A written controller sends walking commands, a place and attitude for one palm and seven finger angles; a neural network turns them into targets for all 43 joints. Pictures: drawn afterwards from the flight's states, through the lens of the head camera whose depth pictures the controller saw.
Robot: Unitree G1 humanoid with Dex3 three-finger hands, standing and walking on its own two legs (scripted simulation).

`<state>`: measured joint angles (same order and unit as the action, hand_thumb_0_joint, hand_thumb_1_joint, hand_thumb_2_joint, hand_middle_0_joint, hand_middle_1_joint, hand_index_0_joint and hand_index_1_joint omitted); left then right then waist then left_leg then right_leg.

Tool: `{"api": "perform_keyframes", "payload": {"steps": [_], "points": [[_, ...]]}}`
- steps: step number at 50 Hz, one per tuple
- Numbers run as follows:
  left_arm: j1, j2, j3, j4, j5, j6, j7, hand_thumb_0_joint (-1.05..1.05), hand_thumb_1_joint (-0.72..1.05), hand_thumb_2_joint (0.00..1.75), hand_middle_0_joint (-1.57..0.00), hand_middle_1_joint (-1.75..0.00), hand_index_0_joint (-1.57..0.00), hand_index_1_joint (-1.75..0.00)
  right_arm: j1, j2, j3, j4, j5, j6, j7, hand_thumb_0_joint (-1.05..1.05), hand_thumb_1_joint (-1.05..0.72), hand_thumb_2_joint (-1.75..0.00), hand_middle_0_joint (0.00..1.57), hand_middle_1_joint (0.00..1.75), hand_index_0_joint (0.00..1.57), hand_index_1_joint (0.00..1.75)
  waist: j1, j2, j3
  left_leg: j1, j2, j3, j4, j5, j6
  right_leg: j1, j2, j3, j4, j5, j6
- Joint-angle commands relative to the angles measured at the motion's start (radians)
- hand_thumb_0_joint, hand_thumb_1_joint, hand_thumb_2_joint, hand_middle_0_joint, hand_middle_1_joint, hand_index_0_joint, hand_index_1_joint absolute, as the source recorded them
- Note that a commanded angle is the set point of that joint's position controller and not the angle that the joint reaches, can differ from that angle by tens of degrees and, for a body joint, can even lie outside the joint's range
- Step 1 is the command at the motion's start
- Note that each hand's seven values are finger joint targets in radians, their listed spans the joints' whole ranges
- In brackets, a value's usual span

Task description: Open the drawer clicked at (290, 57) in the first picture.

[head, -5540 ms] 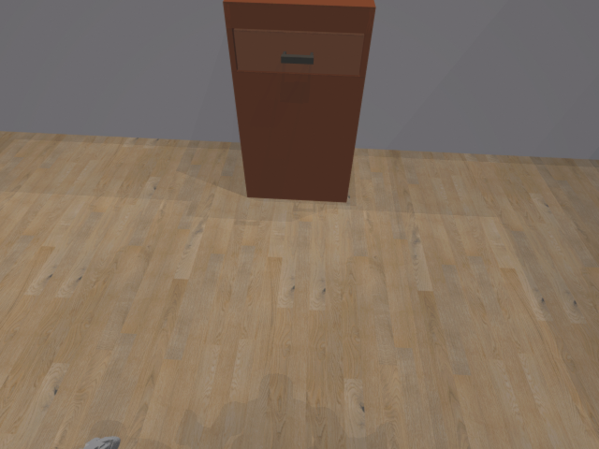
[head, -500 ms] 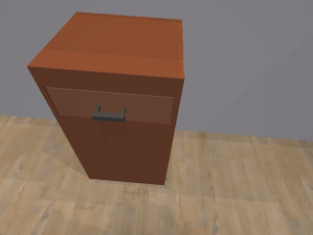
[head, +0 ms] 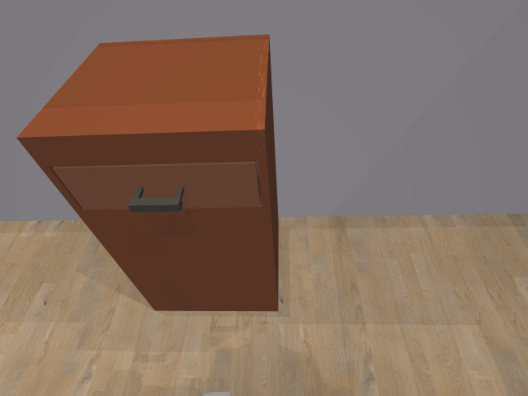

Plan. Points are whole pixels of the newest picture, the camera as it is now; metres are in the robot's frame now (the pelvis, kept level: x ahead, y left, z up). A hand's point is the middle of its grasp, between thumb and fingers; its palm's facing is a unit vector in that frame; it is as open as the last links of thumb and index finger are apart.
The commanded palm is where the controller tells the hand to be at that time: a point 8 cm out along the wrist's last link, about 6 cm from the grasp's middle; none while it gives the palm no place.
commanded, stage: come to a stop and stand still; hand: left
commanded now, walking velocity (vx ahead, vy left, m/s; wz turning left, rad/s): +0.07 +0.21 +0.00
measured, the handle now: (158, 197) +0.52 +0.29 -0.05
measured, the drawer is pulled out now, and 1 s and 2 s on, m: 0.00 0.00 0.00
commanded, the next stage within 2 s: look again from close up in 1.48 s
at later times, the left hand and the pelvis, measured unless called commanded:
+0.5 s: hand out of the picture +0.02 +0.26 -0.17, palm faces +0.05 -0.95 -0.29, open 7.4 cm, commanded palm none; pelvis -0.01 +0.04 -0.01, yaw +1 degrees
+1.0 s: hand out of the picture -0.04 +0.21 -0.17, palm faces +0.04 -0.98 -0.20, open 7.4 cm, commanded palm none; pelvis -0.04 +0.04 +0.00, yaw +1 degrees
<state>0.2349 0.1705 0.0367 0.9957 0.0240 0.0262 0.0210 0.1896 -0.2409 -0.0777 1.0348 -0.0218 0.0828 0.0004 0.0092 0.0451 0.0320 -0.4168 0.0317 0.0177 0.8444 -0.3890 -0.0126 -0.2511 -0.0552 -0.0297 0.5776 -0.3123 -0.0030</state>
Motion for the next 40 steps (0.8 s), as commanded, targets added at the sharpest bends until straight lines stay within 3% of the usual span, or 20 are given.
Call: {"api": "perform_keyframes", "payload": {"steps": [1, 5, 7, 9, 11, 12, 13, 14, 15, 16, 17, 19, 20, 22, 24, 27, 33, 37, 40], "points": [[-0.024, 0.207, 0.046, -0.070, 0.004, -0.027, 0.012, 0.00, 0.90, 0.90, -0.20, -0.30, -0.20, -0.30, 0.038, -0.049, 0.002, -0.052, 0.002, -0.043, 0.009, 0.00, -0.90, -0.90, 0.20, 0.30, 0.20, 0.30, 0.006, -0.199, 0.041, -0.045, 0.005, -0.027, 0.100, 0.051, -0.014, -0.007, -0.244, 0.209, -0.332, 0.089, -0.113], [0.065, 0.213, 0.054, -0.037, 0.006, -0.031, 0.017, 0.00, 0.90, 0.90, -0.20, -0.30, -0.20, -0.30, 0.012, -0.037, 0.013, -0.079, 0.005, -0.051, 0.001, 0.00, -0.90, -0.90, 0.20, 0.30, 0.20, 0.30, 0.049, -0.193, -0.006, -0.043, 0.001, -0.010, -0.025, -0.018, -0.027, 0.138, -0.280, 0.213, -0.277, 0.330, -0.155], [0.074, 0.223, 0.058, -0.024, 0.007, -0.028, 0.018, 0.00, 0.90, 0.90, -0.20, -0.30, -0.20, -0.30, 0.012, -0.026, 0.018, -0.086, 0.010, -0.056, -0.005, 0.00, -0.90, -0.90, 0.20, 0.30, 0.20, 0.30, 0.056, -0.207, -0.030, 0.001, -0.006, 0.004, -0.124, -0.049, -0.026, 0.169, -0.281, 0.208, -0.248, 0.435, -0.168], [0.055, 0.219, 0.055, -0.014, 0.006, -0.025, 0.018, 0.00, 0.90, 0.90, -0.20, -0.30, -0.20, -0.30, 0.053, -0.014, 0.023, -0.071, 0.013, -0.061, -0.009, 0.00, -0.90, -0.90, 0.20, 0.30, 0.20, 0.30, 0.036, -0.227, -0.051, 0.089, -0.022, 0.025, -0.260, 0.002, -0.022, 0.154, -0.248, 0.177, -0.217, 0.465, -0.146], [0.010, 0.201, 0.048, -0.007, -0.007, -0.020, 0.019, 0.00, 0.90, 0.90, -0.20, -0.30, -0.20, -0.30, 0.137, -0.012, 0.029, -0.033, 0.013, -0.072, -0.016, 0.00, -0.90, -0.90, 0.20, 0.30, 0.20, 0.30, -0.005, -0.224, -0.075, 0.257, -0.021, 0.047, -0.453, 0.171, -0.016, 0.074, -0.192, 0.125, -0.167, 0.377, -0.091], [0.010, 0.166, 0.038, -0.006, -0.013, -0.016, 0.016, 0.00, 0.90, 0.90, -0.20, -0.30, -0.20, -0.30, 0.152, -0.035, 0.030, -0.020, 0.011, -0.080, -0.018, 0.00, -0.90, -0.90, 0.20, 0.30, 0.20, 0.30, -0.007, -0.143, -0.083, 0.337, 0.018, 0.006, -0.496, 0.246, -0.001, 0.010, -0.136, 0.093, -0.121, 0.281, -0.056], [-0.039, 0.287, 0.010, -0.089, -0.001, -0.053, 0.006, 0.00, 0.90, 0.90, -0.20, -0.30, -0.20, -0.30, 0.113, -0.173, 0.015, -0.127, -0.011, -0.092, -0.009, 0.00, -0.90, -0.90, 0.20, 0.30, 0.20, 0.30, -0.041, -0.036, 0.062, 0.233, 0.034, -0.048, -0.477, 0.227, 0.016, -0.011, -0.063, 0.048, -0.119, 0.028, -0.048], [0.001, 0.208, 0.033, -0.102, -0.004, -0.051, 0.017, 0.00, 0.90, 0.90, -0.20, -0.30, -0.20, -0.30, 0.118, -0.198, 0.011, -0.171, -0.023, -0.112, -0.013, 0.00, -0.90, -0.90, 0.20, 0.30, 0.20, 0.30, -0.035, 0.110, -0.101, 0.191, 0.099, -0.072, -0.449, 0.303, 0.027, 0.028, -0.051, 0.003, -0.017, 0.022, -0.039], [0.037, 0.205, 0.035, -0.115, -0.009, -0.066, 0.018, 0.00, 0.90, 0.90, -0.20, -0.30, -0.20, -0.30, 0.094, -0.170, 0.009, -0.178, -0.023, -0.111, -0.025, 0.00, -0.90, -0.90, 0.20, 0.30, 0.20, 0.30, -0.003, 0.117, -0.190, 0.218, 0.095, -0.074, -0.368, 0.468, 0.049, 0.086, -0.036, -0.007, 0.005, 0.172, -0.047], [0.040, 0.172, 0.019, -0.091, -0.004, -0.058, 0.021, 0.00, 0.90, 0.90, -0.20, -0.30, -0.20, -0.30, 0.095, -0.128, 0.016, -0.180, -0.012, -0.122, -0.027, 0.00, -0.90, -0.90, 0.20, 0.30, 0.20, 0.30, -0.018, 0.231, -0.212, 0.261, 0.088, -0.081, -0.356, 0.674, 0.044, 0.062, -0.036, -0.013, 0.031, 0.239, -0.047], [0.053, 0.163, 0.009, -0.088, -0.002, -0.047, 0.022, 0.00, 0.90, 0.90, -0.20, -0.30, -0.20, -0.30, 0.109, -0.119, 0.023, -0.181, -0.007, -0.117, -0.033, 0.00, -0.90, -0.90, 0.20, 0.30, 0.20, 0.30, -0.016, 0.200, -0.181, 0.268, 0.095, -0.078, -0.342, 0.739, 0.041, 0.041, -0.018, -0.026, 0.028, 0.205, -0.037], [0.071, 0.156, -0.002, -0.093, -0.003, -0.030, 0.018, 0.00, 0.90, 0.90, -0.20, -0.30, -0.20, -0.30, 0.119, -0.124, 0.025, -0.196, -0.007, -0.106, -0.034, 0.00, -0.90, -0.90, 0.20, 0.30, 0.20, 0.30, -0.010, -0.002, -0.081, 0.176, 0.095, -0.075, -0.345, 0.545, 0.052, 0.033, -0.017, -0.011, -0.009, 0.171, -0.027], [0.061, 0.166, 0.000, -0.102, -0.002, -0.024, 0.015, 0.00, 0.90, 0.90, -0.20, -0.30, -0.20, -0.30, 0.118, -0.129, 0.022, -0.203, -0.005, -0.102, -0.032, 0.00, -0.90, -0.90, 0.20, 0.30, 0.20, 0.30, -0.013, -0.062, -0.037, 0.130, 0.080, -0.066, -0.358, 0.415, 0.049, 0.021, -0.027, 0.008, -0.023, 0.168, -0.024], [0.048, 0.177, 0.002, -0.119, -0.001, -0.020, 0.011, 0.00, 0.90, 0.90, -0.20, -0.30, -0.20, -0.30, 0.112, -0.130, 0.020, -0.209, -0.003, -0.102, -0.029, 0.00, -0.90, -0.90, 0.20, 0.30, 0.20, 0.30, -0.016, -0.060, 0.003, 0.094, 0.072, -0.069, -0.392, 0.309, 0.051, 0.006, -0.029, 0.018, -0.028, 0.158, -0.015], [0.062, 0.168, -0.007, -0.118, -0.005, -0.016, 0.010, 0.00, 0.90, 0.90, -0.20, -0.30, -0.20, -0.30, 0.101, -0.120, 0.028, -0.202, -0.003, -0.104, -0.024, 0.00, -0.90, -0.90, 0.20, 0.30, 0.20, 0.30, -0.007, -0.001, 0.015, 0.088, 0.078, -0.072, -0.420, 0.302, 0.055, 0.014, -0.019, 0.013, -0.031, 0.146, -0.004], [0.066, 0.179, -0.007, -0.111, -0.007, -0.020, 0.011, 0.00, 0.90, 0.90, -0.20, -0.30, -0.20, -0.30, 0.091, -0.117, 0.027, -0.190, 0.000, -0.105, -0.023, 0.00, -0.90, -0.90, 0.20, 0.30, 0.20, 0.30, -0.005, -0.013, 0.002, 0.108, 0.072, -0.059, -0.418, 0.326, 0.050, 0.033, -0.028, 0.018, -0.050, 0.194, 0.002], [0.074, 0.158, -0.018, -0.084, -0.007, -0.018, 0.013, 0.00, 0.90, 0.90, -0.20, -0.30, -0.20, -0.30, 0.088, -0.092, 0.037, -0.147, 0.003, -0.102, -0.018, 0.00, -0.90, -0.90, 0.20, 0.30, 0.20, 0.30, -0.003, -0.011, 0.019, 0.122, 0.072, -0.051, -0.467, 0.258, 0.043, 0.039, -0.032, 0.027, -0.095, 0.172, 0.011], [0.082, 0.149, -0.019, -0.060, -0.009, -0.025, 0.014, 0.00, 0.90, 0.90, -0.20, -0.30, -0.20, -0.30, 0.094, -0.078, 0.039, -0.117, 0.006, -0.101, -0.017, 0.00, -0.90, -0.90, 0.20, 0.30, 0.20, 0.30, -0.005, -0.040, 0.016, 0.138, 0.062, -0.041, -0.479, 0.221, 0.037, 0.046, -0.045, 0.039, -0.133, 0.179, 0.012], [0.087, 0.135, -0.022, -0.040, -0.009, -0.024, 0.013, 0.00, 0.90, 0.90, -0.20, -0.30, -0.20, -0.30, 0.095, -0.070, 0.042, -0.094, 0.007, -0.097, -0.016, 0.00, -0.90, -0.90, 0.20, 0.30, 0.20, 0.30, -0.002, -0.017, 0.054, 0.112, 0.064, -0.051, -0.518, 0.125, 0.035, 0.035, -0.043, 0.039, -0.161, 0.121, 0.013]]}}
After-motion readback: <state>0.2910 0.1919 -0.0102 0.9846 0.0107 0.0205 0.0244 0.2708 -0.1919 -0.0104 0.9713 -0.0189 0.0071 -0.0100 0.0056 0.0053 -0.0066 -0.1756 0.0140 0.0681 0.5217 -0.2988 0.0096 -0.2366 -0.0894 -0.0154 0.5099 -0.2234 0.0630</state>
